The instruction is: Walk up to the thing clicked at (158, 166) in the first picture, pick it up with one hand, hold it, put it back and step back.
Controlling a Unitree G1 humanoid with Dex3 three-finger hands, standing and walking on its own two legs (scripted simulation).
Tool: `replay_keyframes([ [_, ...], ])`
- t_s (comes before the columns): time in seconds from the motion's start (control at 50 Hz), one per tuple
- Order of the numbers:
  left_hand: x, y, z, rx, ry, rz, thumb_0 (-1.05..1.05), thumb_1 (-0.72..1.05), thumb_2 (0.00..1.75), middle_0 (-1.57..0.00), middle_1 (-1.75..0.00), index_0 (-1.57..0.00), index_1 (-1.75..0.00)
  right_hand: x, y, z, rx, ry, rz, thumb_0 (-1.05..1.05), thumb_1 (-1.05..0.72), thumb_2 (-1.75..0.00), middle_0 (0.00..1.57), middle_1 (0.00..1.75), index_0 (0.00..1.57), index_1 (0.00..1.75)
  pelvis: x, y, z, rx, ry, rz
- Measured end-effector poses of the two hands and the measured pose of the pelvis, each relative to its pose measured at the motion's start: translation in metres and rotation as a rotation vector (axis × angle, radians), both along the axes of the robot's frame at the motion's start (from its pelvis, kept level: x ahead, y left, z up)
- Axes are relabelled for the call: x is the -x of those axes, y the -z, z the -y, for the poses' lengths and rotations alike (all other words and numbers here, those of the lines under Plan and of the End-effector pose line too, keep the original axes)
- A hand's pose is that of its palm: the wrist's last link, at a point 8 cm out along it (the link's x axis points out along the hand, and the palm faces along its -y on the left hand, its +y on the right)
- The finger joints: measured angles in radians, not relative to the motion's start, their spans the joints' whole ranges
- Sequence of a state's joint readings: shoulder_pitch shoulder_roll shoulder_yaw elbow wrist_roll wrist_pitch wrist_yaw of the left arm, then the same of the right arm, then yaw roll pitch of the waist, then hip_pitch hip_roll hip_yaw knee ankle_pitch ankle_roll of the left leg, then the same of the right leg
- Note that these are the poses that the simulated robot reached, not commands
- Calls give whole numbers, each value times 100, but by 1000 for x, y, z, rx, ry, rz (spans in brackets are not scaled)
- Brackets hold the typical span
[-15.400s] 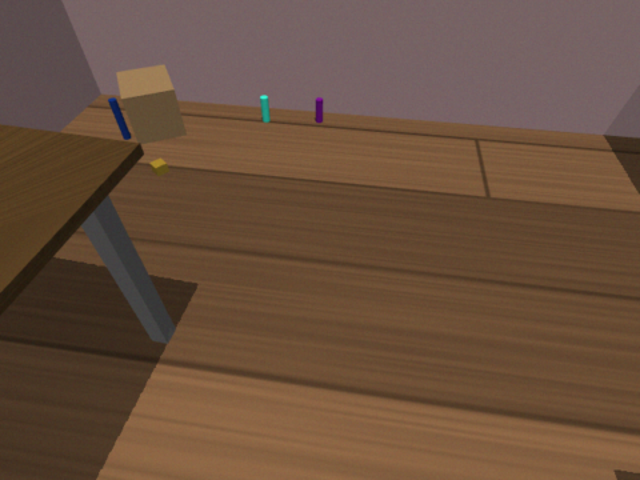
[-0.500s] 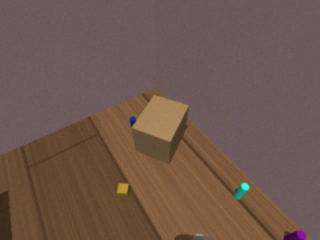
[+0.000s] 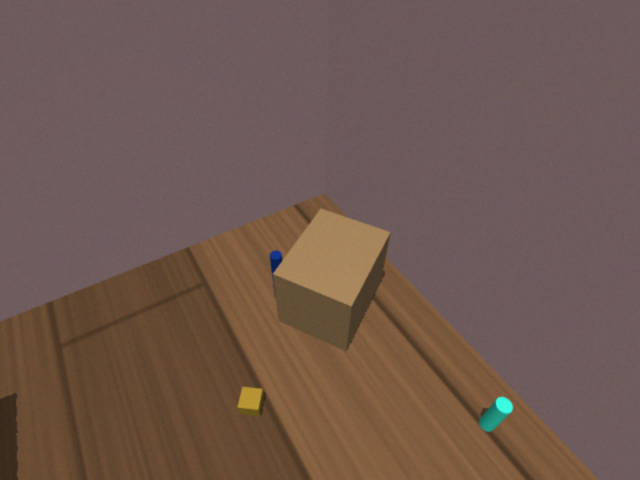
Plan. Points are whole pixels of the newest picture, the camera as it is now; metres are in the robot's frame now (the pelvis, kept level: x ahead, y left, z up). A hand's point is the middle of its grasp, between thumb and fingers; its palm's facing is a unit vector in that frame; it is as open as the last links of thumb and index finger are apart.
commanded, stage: walk up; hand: left
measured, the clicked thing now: (251, 401) +0.51 +0.22 -0.73
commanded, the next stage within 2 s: none
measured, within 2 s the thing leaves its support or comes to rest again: neither
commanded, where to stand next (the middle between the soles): +0.09 +0.00 m, yaw -2 degrees
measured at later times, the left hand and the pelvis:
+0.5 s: hand out of the picture +0.09 +0.26 -0.13, palm faces +0.02 -0.94 -0.35, open 7.4 cm; pelvis +0.02 +0.00 +0.02, yaw +0 degrees
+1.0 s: hand out of the picture +0.12 +0.25 -0.13, palm faces -0.02 -0.94 -0.33, open 7.4 cm; pelvis +0.02 +0.00 +0.02, yaw -1 degrees
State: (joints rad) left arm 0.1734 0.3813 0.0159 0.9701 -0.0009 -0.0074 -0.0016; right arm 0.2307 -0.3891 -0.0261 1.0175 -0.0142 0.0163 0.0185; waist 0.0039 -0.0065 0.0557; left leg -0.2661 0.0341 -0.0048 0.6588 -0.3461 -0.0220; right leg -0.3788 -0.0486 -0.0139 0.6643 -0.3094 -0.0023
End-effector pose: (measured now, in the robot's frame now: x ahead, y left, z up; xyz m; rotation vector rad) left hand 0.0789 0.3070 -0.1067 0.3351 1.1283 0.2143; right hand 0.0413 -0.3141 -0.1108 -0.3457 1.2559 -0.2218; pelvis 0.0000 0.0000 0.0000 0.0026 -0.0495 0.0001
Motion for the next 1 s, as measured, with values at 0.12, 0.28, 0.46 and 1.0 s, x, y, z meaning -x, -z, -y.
replay_keyframes([
  [0.12,1,9,-2,37,-19,-37,0,90,89,-20,-30,-20,-30,-21,-10,-10,2,-18,25,1,-90,-90,21,30,21,30,-7,-4,-4,7,2,5],
  [0.28,7,3,1,41,-49,-104,0,90,89,-20,-30,-20,-30,-64,-11,-22,-34,-48,68,1,-90,-90,21,30,21,30,-18,-13,-4,7,0,-3],
  [0.46,1,-10,3,18,-62,-114,0,90,89,-20,-30,-20,-30,-96,-11,-26,-67,-50,109,1,-90,-90,21,30,21,30,-23,-19,-2,-2,-4,-5],
  [1.0,-30,-13,16,34,-8,-79,0,90,89,-20,-30,-20,-30,-37,-9,-13,-54,39,-13,1,-91,-90,20,30,21,30,-25,-23,1,-4,13,-2],
])
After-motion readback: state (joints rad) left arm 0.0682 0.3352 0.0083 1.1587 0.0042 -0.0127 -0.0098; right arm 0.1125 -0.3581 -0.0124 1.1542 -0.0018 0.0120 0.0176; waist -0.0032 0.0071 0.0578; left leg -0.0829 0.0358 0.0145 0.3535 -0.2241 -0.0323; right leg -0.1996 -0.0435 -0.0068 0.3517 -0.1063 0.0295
